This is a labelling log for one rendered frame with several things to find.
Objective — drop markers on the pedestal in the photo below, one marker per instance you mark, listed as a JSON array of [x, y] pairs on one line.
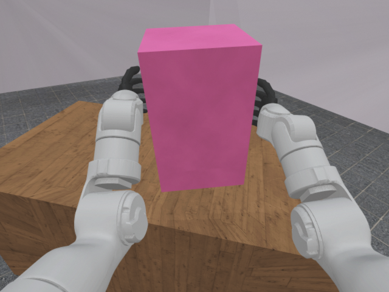
[[219, 239]]

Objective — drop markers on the right robot forearm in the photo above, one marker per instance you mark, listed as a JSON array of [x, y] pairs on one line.
[[309, 176]]

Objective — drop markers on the carton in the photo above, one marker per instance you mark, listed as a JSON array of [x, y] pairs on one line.
[[200, 87]]

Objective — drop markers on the right robot hand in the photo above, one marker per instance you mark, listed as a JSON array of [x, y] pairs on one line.
[[266, 97]]

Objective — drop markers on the robot left upper arm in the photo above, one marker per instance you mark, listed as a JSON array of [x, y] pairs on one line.
[[107, 224]]

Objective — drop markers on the robot right upper arm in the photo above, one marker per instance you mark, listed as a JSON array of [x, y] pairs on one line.
[[334, 232]]

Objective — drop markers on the left robot forearm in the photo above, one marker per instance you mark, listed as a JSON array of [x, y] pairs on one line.
[[116, 157]]

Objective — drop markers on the left robot hand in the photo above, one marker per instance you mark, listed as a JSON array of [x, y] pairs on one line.
[[128, 82]]

